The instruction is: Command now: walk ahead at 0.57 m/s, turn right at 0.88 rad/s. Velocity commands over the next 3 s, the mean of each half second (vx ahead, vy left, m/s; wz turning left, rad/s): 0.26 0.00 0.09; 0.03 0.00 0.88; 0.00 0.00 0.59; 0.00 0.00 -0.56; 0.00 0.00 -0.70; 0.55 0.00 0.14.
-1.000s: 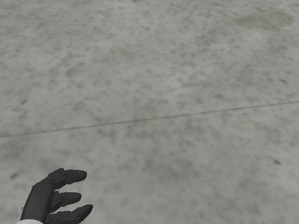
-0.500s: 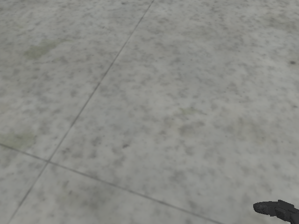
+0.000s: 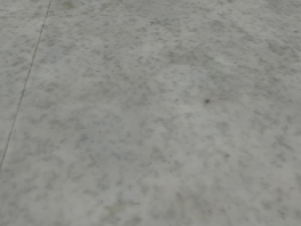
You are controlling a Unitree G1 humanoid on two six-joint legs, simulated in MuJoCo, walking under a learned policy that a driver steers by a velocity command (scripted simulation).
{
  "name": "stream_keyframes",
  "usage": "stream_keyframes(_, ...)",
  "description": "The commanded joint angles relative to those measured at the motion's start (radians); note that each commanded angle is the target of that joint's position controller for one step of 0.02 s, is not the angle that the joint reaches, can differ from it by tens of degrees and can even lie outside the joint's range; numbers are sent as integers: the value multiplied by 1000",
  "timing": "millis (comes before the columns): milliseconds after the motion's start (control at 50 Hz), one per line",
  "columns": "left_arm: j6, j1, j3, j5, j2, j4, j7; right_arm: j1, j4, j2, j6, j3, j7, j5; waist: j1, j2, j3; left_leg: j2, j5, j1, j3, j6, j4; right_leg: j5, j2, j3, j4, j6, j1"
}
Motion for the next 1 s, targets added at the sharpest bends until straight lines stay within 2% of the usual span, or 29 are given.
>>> stream_keyframes(20, -64, -34, 11, -31, 52, -143, -7, 1, -148, -200, -46, -56, 2, 50, -88, 182, -76, 24, -18, -363, -146, -18, -44, 452, -366, 699, -410, -203, 260)
stream_keyframes(60, -88, -128, 17, -50, 89, -155, -1, -3, -161, -211, -30, -65, -5, 31, -146, 165, -25, 83, 22, -240, -93, -43, -345, 573, -277, 481, -415, -130, 65)
stream_keyframes(100, -76, -80, 21, -49, 95, -132, 39, -92, -184, -103, -30, -34, -9, 9, -85, 135, -34, 42, 195, -142, 34, -63, -642, 799, -161, 277, -339, -40, -18)
stream_keyframes(140, -53, 85, 12, -40, 64, -75, 68, -136, -178, -41, -33, -15, 9, 20, 22, 45, -149, -22, 564, -56, 84, -56, -847, 722, -125, 204, -299, 53, 90)
stream_keyframes(180, -39, 140, 3, -31, 53, -47, 77, -184, -187, -65, -31, -24, 29, 34, 66, -40, -158, -39, 691, -66, 81, -27, -959, 628, -164, 212, -289, 91, 196)
stream_keyframes(220, -36, 115, 2, -7, 49, -50, 79, -197, -197, -116, -35, -45, 44, 36, 55, -69, -143, -62, 655, -67, 77, 22, -1000, 648, -198, 211, -211, 125, 257)
stream_keyframes(240, -34, 76, 8, 3, 64, -65, 83, -139, -185, -154, -40, -64, 51, 37, 13, -78, -163, -90, 607, -33, 85, 43, -1002, 731, -208, 202, -125, 147, 285)
stream_keyframes(260, -30, 1, 15, 5, 80, -91, 89, -9, -152, -185, -45, -82, 56, 38, -71, -89, -196, -101, 610, 51, 88, 61, -1033, 813, -206, 179, 16, 176, 284)
stream_keyframes(280, -26, -101, 14, 16, 80, -132, 90, 202, -100, -212, -50, -97, 57, 35, -191, -68, -261, -24, 738, 216, -1, 106, -1073, 690, -170, 147, 310, 213, 209)
stream_keyframes(300, -22, -8, -6, 55, -16, -172, 79, 222, -103, -252, -47, -95, 55, 17, -106, 210, -333, 202, 1151, 464, -346, 229, -1005, -340, -30, 106, 689, 266, -73)
stream_keyframes(320, -26, 160, -16, 13, -2, -184, 49, 115, -161, -284, -35, -101, 50, -22, -17, 268, -472, 375, 953, 616, -788, 419, -1085, -408, -8, 266, 889, 287, -253)
stream_keyframes(340, -21, 84, -7, -8, 76, -184, 36, 26, -215, -254, -12, -112, 36, 3, -56, 161, -425, 354, 601, 544, -795, 416, -1127, -309, -73, 307, 930, 268, -323)
stream_keyframes(360, -14, -45, 0, -5, 99, -212, 36, -19, -234, -199, 17, -97, 19, 25, -72, 10, -309, 282, 357, 380, -686, 361, -1155, -232, -99, 286, 881, 250, -341)
stream_keyframes(380, -7, -108, -1, 10, 81, -232, 41, -24, -241, -194, 35, -89, 12, 38, -56, -89, -232, 218, 242, 226, -632, 318, -1199, -192, -107, 266, 812, 244, -318)
stream_keyframes(400, -1, -118, -4, 17, 61, -254, 44, -26, -241, -212, 43, -93, 9, 42, -29, -71, -189, 170, 204, 124, -606, 299, -1224, -165, -113, 268, 722, 243, -283)
stream_keyframes(440, 3, -99, -7, 12, 31, -248, 45, -32, -241, -196, 58, -95, 9, 46, -4, 17, -146, 79, 249, 35, -511, 246, -1233, -148, -128, 252, 503, 245, -214)
stream_keyframes(500, -6, -149, -9, 4, 4, -246, 59, 26, -222, -232, 85, -117, -9, 54, -25, 78, -219, 52, 474, 62, -483, 225, -1188, -134, -93, 231, 272, 277, -135)
stream_keyframes(540, -3, -173, -3, -5, 16, -240, 62, 27, -226, -254, 108, -131, -25, 64, -32, 115, -250, 45, 402, 81, -501, 193, -1178, -70, -87, 252, 191, 287, -108)
stream_keyframes(600, -9, -237, 6, -15, 30, -242, 60, 34, -233, -248, 136, -140, -38, 67, -60, 164, -219, 24, 226, 85, -544, 157, -1188, -23, -81, 275, 91, 288, -86)
stream_keyframes(720, -50, -262, 28, -28, 60, -228, 37, 26, -260, -233, 152, -152, -36, 63, -67, 215, -180, 8, 222, 122, -659, 148, -1138, 12, -97, 294, -204, 255, 80)
stream_keyframes(740, -54, -231, 35, -29, 67, -213, 36, 8, -267, -223, 152, -148, -33, 71, -45, 195, -184, -18, 180, 94, -648, 129, -1096, 101, -129, 283, -315, 241, 166)
stream_keyframes(760, -50, -231, 40, -23, 84, -211, 37, 50, -261, -183, 154, -134, -29, 74, -66, 98, -229, -77, -64, 20, -580, 95, -978, 177, -243, 336, -362, 193, 304)
stream_keyframes(780, -36, -248, 45, 4, 138, -231, 42, 76, -274, -154, 153, -122, -26, 74, -92, -114, -243, -170, -237, -162, -397, 54, -792, 301, -437, 520, -348, 71, 412)
stream_keyframes(800, -30, -245, 46, 39, 124, -236, 40, 100, -286, -228, 142, -142, -16, 73, -103, -243, -234, -176, -259, -248, -279, 9, -550, 364, -563, 643, -365, -36, 355)
stream_keyframes(820, -30, -275, 38, 29, 76, -256, 43, 103, -261, -302, 138, -161, -8, 64, -98, -171, -188, -113, -176, -282, -240, -32, -433, 336, -551, 586, -367, -40, 314)
stream_keyframes(840, -24, -303, 30, 13, 44, -265, 50, 112, -236, -311, 144, -167, -8, 64, -98, -106, -151, -87, -102, -295, -212, -47, -382, 255, -482, 475, -350, 1, 290)
stream_keyframes(880, -8, -306, 21, -5, 42, -270, 65, 133, -221, -257, 161, -150, -11, 57, -86, -66, -106, -59, -18, -349, -155, -68, -232, 234, -427, 370, -345, 26, 260)
stream_keyframes(940, 6, -254, 18, 12, 56, -260, 74, 60, -264, -213, 157, -128, -7, 72, -44, -95, -84, 18, 48, -417, -49, -96, -246, 311, -402, 249, -371, 1, 293)
stream_keyframes(1000, 15, -194, 29, 15, 86, -241, 72, -3, -297, -195, 149, -117, -3, 67, -3, -110, -116, 84, 59, -442, -19, -124, -339, 393, -443, 207, -368, -29, 392)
